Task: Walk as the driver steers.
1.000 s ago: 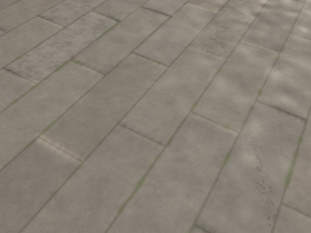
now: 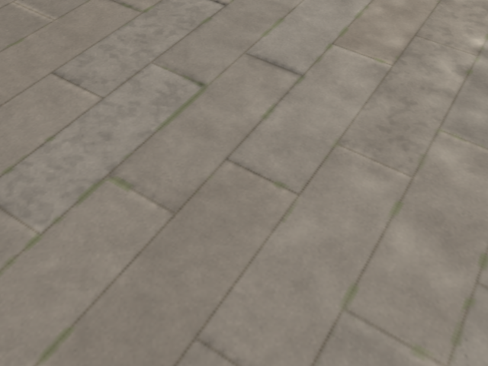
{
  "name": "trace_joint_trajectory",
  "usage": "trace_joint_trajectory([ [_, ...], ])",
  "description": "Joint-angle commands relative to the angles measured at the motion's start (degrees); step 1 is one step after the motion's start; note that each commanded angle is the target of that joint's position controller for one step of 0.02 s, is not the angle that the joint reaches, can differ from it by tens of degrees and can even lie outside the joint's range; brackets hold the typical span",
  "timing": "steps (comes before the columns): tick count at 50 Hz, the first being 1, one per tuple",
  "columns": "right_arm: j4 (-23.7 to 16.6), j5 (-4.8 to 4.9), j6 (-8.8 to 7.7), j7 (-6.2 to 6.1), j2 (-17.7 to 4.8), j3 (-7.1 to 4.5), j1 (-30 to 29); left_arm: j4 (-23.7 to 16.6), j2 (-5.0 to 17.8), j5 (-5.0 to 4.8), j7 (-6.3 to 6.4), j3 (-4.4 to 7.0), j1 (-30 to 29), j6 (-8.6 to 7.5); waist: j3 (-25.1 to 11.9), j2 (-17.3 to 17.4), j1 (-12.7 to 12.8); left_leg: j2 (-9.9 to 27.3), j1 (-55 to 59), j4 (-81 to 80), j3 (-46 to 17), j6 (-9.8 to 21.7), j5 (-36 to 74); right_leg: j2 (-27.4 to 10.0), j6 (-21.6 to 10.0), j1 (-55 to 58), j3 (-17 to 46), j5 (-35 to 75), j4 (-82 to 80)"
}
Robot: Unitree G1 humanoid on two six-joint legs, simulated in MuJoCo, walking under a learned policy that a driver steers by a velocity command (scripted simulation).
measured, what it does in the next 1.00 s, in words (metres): walks ahead, turning left: right foot, then left foot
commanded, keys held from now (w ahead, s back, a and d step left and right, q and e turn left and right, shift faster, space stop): w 0.32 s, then w+q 0.68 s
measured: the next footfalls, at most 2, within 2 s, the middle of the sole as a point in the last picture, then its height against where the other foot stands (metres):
right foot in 0.36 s outside the picture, level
left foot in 0.92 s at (207, 308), level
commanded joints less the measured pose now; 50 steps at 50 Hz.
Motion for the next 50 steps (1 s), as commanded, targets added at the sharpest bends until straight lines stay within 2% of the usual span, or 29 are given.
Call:
trace_joint_trajectory([
  [1,-2.14,0.08,-1.06,-0.54,-7.63,-1.48,0.18,-2.5,2.5,0.54,0.31,0.8,1.44,0.72,-1.54,5.05,1.83,15.96,4.91,-12.95,-14.15,9.63,10.9,-3.79,1.24,-7.14,1.78,5.33,-4.48],
  [3,-1.33,0.14,-0.71,-1.25,-8.34,-1.66,2.1,-4.08,2.62,0.98,0.32,0.89,-2.96,0.77,-0.19,4.43,0.86,15.63,5.9,-13.93,-12.32,9.41,11.87,-3.8,2.29,-10.49,1.5,11.08,-11.04],
  [7,-0.06,0.64,-0.19,-2.04,-8.71,-1.58,5.19,-6.27,1.29,0.75,-0.39,0.31,-10.88,0.15,1.49,5.07,-1.37,12.93,5.85,-14.84,-7.22,7.18,10.66,-1.47,2.5,-7.65,-0.91,22.4,-25.48],
  [12,2.72,1.18,0.95,-2.34,-9.23,-1.97,10.0,-9.01,1.71,0.12,-1.78,-0.15,-18.17,-0.4,3.67,5.1,-3.12,16.35,14.58,-12.27,-7.21,6.75,11.1,0.07,1.05,-8.98,-1.01,21.1,-33.1],
  [15,2.97,1.35,1.87,-2.73,-10.21,-2.56,9.08,-9.36,3.64,0.03,-2.61,0.44,-16.55,-0.91,1.99,6.16,-0.79,18.39,19.39,-7.35,-7.52,5.38,19.77,1.42,-1.11,-5.19,-1.62,14.85,-35.17],
  [16,2.65,1.32,2.15,-2.78,-10.73,-2.72,7.9,-8.52,4.94,0.1,-2.6,1.11,-12.99,-1.0,-0.37,7.14,1.43,17.85,19.47,-3.17,-6.83,4.68,28.8,3.17,-2.04,0.72,-3.15,13.18,-35.52],
  [17,2.41,1.24,2.51,-2.74,-9.79,-2.36,7.32,-6.1,6.94,0.28,-2.31,2.41,-5.17,-1.03,-4.8,6.63,5.38,15.24,16.92,5.99,-5.54,3.45,35.26,4.89,-3.42,12.03,-4.36,13.63,-36.61],
  [18,1.28,0.62,2.59,-2.7,-7.85,-1.39,7.4,-3.4,10.44,0.92,-1.76,3.74,5.82,-1.05,-12.72,3.81,9.38,12.01,6.76,20.81,-3.9,1.7,26.94,-0.91,-6.32,29.86,1.82,14.59,-34.16],
  [19,0.55,0.37,1.52,-2.08,-0.86,0.68,14.35,-2.01,16.11,1.57,-1.37,5.17,12.76,-0.66,-21.61,-9.7,7.41,1.85,-17.58,44.1,-1.63,-2.86,-1.84,-16.19,-15.27,53.02,27.4,6.09,-37.45],
  [20,1.54,1.5,0.19,-1.89,-3.21,0.27,13.18,-2.03,11.31,1.12,-1.41,3.66,12.82,-0.53,-24.51,-10.5,8.49,0.31,-24.77,53.13,-10.8,-2.3,-25.2,-18.88,-16.22,53.54,39.83,-0.8,-45.68],
  [21,-0.02,3.31,-0.5,-1.86,-8.47,-1.33,7.68,-2.65,8.35,0.77,-1.22,2.7,7.68,-0.79,-14.6,-7.36,7.83,3.64,-29.7,56.33,-11.82,-1.25,-22.24,-17.07,-12.64,45.4,30.87,-2.76,-46.97],
  [22,-0.89,3.52,-0.57,-2.21,-8.86,-1.52,4.34,-3.75,6.19,0.89,-1.11,2.02,2.6,-1.0,-9.1,-4.34,5.96,7.17,-28.89,54.2,-10.14,-0.79,-16.43,-15.02,-10.26,36.4,22.63,-0.57,-48.67],
  [23,-1.04,2.92,-0.14,-2.7,-8.16,-1.85,2.79,-3.97,3.91,1.17,-1.29,1.39,-1.09,-1.29,-4.96,-2.47,4.23,9.14,-26.43,50.58,-9.5,-0.93,-12.26,-12.76,-8.75,28.49,16.62,2.62,-51.21],
  [24,-0.6,2.51,0.77,-2.98,-7.13,-2.24,3.96,-3.88,2.42,1.7,-1.41,0.96,-3.15,-1.67,-3.08,-3.76,2.19,10.82,-22.69,47.75,-9.93,-0.96,-9.26,-10.61,-7.29,23.32,11.34,5.42,-53.27],
  [26,0.0,2.45,2.4,-2.86,-3.93,-2.05,6.18,-2.98,2.23,2.19,-1.48,1.1,-3.54,-2.01,-1.95,-4.07,0.52,11.54,-19.18,46.14,-9.77,-1.13,-6.53,-9.16,-7.07,18.61,5.5,9.71,-55.84],
  [29,-1.84,2.12,3.41,-2.93,-3.91,-2.49,2.96,-1.78,4.33,2.5,-0.61,1.74,-1.98,-2.3,0.27,-2.04,0.24,11.55,-24.18,41.49,-10.74,-1.92,0.4,-9.01,-7.64,18.89,-0.53,16.11,-57.52],
  [32,-3.57,1.69,2.93,-2.17,-3.64,-2.55,-1.15,-1.37,5.17,2.51,0.42,1.85,-0.8,-1.98,1.12,-1.18,1.0,10.77,-26.34,32.0,-10.03,-2.47,9.11,-8.16,-6.77,21.43,-5.51,19.87,-57.88],
  [35,-5.91,1.4,2.68,-1.0,-2.48,-1.84,-7.35,-1.13,6.29,2.0,1.15,2.02,1.07,-1.48,2.78,-0.02,3.1,10.13,-25.54,23.43,-5.72,-2.32,13.61,-8.17,-5.98,23.62,-9.44,21.15,-58.54],
  [38,-8.91,1.42,2.71,0.12,-1.8,-1.24,-12.67,0.07,7.12,1.38,1.41,2.37,5.08,-0.31,4.55,0.97,5.08,9.53,-28.97,18.62,-3.52,-1.37,11.49,-10.28,-5.96,31.26,-11.34,25.38,-56.24],
  [40,-10.91,1.56,2.78,0.95,-1.91,-1.15,-14.74,0.34,7.73,0.97,1.45,2.66,6.24,0.76,4.85,0.63,5.16,8.52,-29.85,16.83,-1.54,-0.39,7.22,-11.66,-5.65,35.8,-12.54,31.41,-53.12],
  [42,-12.19,1.66,2.94,1.65,-3.3,-1.75,-13.71,-0.45,9.17,0.62,1.71,3.1,4.8,1.6,2.67,-1.3,3.08,5.58,-24.45,16.07,1.72,1.41,1.84,-11.98,-4.58,37.51,-14.36,48.17,-47.38],
  [43,-12.31,1.71,3.12,1.79,-4.54,-2.37,-11.47,-0.91,10.08,0.44,1.95,3.38,4.07,2.0,0.51,-2.75,1.27,3.5,-20.09,16.55,3.38,2.52,-1.17,-11.99,-4.01,37.91,-14.94,57.79,-42.68],
  [44,-11.6,1.94,3.24,1.79,-6.49,-3.4,-6.36,-1.38,10.84,0.4,2.13,3.57,3.16,2.45,-2.48,-3.65,-1.89,1.31,-13.2,16.42,4.36,3.97,-3.4,-11.58,-3.35,36.95,-15.35,63.88,-34.88],
  [45,-9.67,2.09,3.24,1.28,-9.6,-5.13,2.37,-1.94,10.91,0.12,2.18,3.48,1.68,2.66,-6.97,-2.73,-6.82,-0.8,-0.36,11.88,3.87,6.15,0.07,-9.63,-1.69,32.21,-16.22,61.23,-23.18],
  [46,-7.8,1.93,3.82,-0.15,-14.73,-7.1,10.7,-3.12,9.46,0.96,2.07,2.88,2.0,2.06,-12.12,3.72,-9.82,5.78,16.72,9.17,-8.42,9.46,-0.87,-6.67,0.92,18.23,-16.26,41.71,-5.48],
  [47,-8.16,2.13,3.29,-0.41,-19.17,-7.43,8.53,-5.84,-0.06,2.31,0.68,0.14,7.48,0.11,-16.24,16.8,-1.92,19.71,34.73,3.96,-41.0,20.45,-7.76,6.33,4.04,-7.98,-9.18,-14.59,13.69],
  [48,-9.23,1.32,2.65,-0.24,-14.51,-5.91,10.93,-7.22,4.56,-0.09,-0.33,0.83,0.64,-2.68,-20.67,9.95,-6.0,21.99,37.23,-3.22,-49.75,20.72,-10.6,6.47,2.57,-14.69,3.03,-16.62,18.39],
  [49,-9.09,0.94,1.94,-0.23,-11.63,-5.11,8.62,-9.0,6.58,-1.92,-0.77,1.44,-4.59,-4.02,-13.02,7.57,-6.22,20.4,32.07,-4.14,-40.98,17.63,-5.64,3.51,0.9,-18.77,3.49,-10.98,16.17],
  [50,-9.85,1.26,1.49,-0.19,-9.74,-4.54,4.45,-8.74,6.12,-1.26,-0.49,1.36,-4.79,-4.51,-8.62,2.64,-3.26,17.82,23.33,-4.16,-33.68,15.5,0.18,0.85,0.39,-16.16,3.41,-6.01,10.63],
])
